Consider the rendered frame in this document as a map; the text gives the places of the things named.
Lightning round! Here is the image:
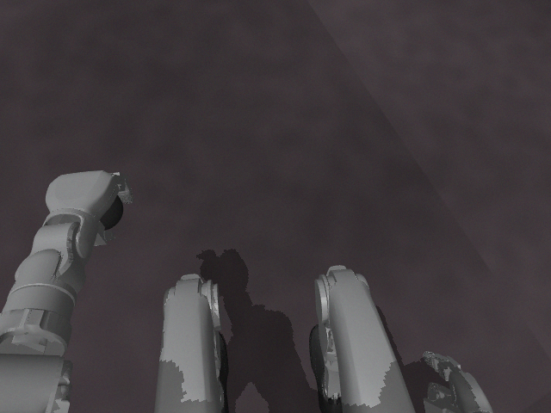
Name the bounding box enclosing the right robot foot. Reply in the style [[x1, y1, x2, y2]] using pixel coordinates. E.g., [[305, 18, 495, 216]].
[[309, 324, 343, 413]]

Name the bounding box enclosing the left robot arm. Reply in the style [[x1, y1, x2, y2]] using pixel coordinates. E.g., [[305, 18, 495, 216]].
[[0, 208, 98, 413]]

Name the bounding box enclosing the right robot hand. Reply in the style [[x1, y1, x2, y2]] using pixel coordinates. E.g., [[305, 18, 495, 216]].
[[423, 351, 493, 413]]

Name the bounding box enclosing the left robot hand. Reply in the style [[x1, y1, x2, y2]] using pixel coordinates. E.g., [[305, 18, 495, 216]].
[[46, 170, 134, 246]]

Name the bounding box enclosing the ball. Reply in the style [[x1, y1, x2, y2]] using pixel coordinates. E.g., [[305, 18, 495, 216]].
[[100, 195, 123, 231]]

